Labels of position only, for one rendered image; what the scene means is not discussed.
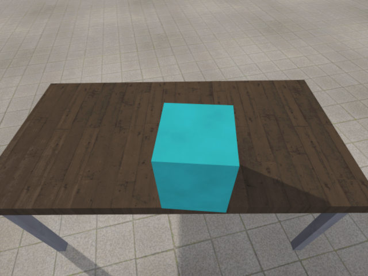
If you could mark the table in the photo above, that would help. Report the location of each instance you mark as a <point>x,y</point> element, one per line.
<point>86,148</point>

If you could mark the carton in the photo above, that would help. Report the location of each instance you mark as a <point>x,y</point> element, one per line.
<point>195,158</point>

